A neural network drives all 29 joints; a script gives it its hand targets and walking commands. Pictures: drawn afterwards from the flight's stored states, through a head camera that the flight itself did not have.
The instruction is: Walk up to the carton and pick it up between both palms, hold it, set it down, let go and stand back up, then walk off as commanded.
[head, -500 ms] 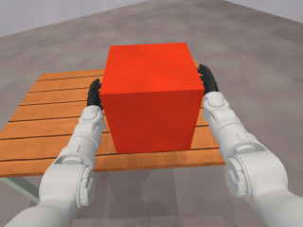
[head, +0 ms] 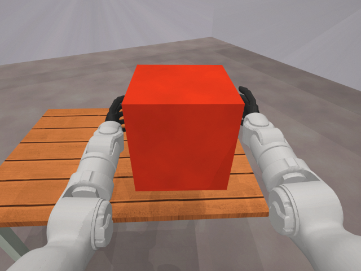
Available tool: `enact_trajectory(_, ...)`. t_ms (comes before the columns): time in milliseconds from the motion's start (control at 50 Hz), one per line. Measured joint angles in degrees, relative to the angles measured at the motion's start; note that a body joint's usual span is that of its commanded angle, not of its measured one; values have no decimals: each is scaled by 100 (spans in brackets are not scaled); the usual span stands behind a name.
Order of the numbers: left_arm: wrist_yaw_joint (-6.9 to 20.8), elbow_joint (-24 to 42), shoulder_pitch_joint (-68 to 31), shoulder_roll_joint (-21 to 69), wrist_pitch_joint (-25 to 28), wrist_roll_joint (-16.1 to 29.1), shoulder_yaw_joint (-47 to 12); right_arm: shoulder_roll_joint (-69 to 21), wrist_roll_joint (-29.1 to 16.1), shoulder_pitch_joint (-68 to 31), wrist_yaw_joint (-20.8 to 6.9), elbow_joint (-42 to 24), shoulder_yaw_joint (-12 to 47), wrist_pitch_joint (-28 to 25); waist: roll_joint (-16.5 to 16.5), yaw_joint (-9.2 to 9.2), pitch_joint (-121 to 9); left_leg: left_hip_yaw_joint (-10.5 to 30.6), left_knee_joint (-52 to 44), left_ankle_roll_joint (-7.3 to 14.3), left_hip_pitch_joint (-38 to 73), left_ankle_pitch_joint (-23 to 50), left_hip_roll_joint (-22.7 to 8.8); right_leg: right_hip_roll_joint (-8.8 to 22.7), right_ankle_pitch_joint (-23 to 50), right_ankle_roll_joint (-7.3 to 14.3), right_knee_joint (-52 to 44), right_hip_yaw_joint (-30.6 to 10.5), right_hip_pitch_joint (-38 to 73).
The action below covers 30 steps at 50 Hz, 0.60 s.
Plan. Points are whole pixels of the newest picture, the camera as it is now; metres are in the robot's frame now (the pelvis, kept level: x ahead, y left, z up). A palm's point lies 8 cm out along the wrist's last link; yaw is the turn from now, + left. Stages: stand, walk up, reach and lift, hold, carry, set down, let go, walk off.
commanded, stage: reach and lift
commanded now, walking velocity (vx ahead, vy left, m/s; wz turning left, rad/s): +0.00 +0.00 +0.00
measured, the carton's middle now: (180, 125) +0.44 +0.03 +0.16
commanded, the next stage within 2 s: hold in 1.00 s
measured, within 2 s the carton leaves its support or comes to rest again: neither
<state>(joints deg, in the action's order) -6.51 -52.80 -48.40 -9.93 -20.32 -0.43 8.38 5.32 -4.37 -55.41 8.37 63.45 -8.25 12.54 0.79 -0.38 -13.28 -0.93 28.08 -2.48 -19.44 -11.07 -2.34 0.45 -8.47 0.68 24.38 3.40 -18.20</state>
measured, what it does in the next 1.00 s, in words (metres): stands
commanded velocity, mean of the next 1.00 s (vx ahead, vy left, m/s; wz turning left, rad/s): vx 0.00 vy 0.00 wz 0.00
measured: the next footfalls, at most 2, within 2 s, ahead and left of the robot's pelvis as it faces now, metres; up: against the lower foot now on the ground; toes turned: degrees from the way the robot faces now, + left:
none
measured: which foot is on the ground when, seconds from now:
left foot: down 0.00-1.00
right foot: down 0.00-1.00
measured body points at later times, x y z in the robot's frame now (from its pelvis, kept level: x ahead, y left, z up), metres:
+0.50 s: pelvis +0.00 -0.01 +0.00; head -0.06 +0.01 +0.45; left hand +0.41 +0.18 +0.19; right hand +0.42 -0.15 +0.20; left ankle +0.04 +0.12 -0.74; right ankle +0.05 -0.12 -0.74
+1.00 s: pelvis +0.00 +0.00 +0.00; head -0.07 +0.01 +0.45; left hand +0.40 +0.18 +0.20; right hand +0.41 -0.14 +0.22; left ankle +0.04 +0.12 -0.74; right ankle +0.05 -0.12 -0.74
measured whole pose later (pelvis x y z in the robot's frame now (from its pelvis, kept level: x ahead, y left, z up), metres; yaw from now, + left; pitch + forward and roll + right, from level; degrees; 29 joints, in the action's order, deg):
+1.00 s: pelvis +0.00 +0.00 +0.00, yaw +0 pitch +1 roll -1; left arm -6.5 -39.2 -44.5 -8.3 -28.8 -4.2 8.5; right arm 5.2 -6.1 -52.8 7.4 54.6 -9.8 18.0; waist 1.1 -0.5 -11.8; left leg -0.9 26.2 -1.7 -16.4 -10.4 -2.2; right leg 0.4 -8.2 0.6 23.0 3.4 -15.3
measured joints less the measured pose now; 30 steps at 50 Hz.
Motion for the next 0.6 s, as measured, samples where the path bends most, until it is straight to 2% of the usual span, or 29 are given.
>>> enact_trajectory(260, -3, 2, -114, 41, -72, -130, 0, 15, 1, 0, -68, -1, -221, -23, 27, 0, 144, 0, -147, 0, 69, 101, 1, -2, 16, 0, 0, 0, 0)
enact_trajectory(600, -36, 573, 83, 68, -299, -154, 0, 9, 0, 10, -98, -289, -221, 113, 27, 0, 144, 0, -192, 53, 82, 90, 5, -4, 1, 0, -54, 0, 20)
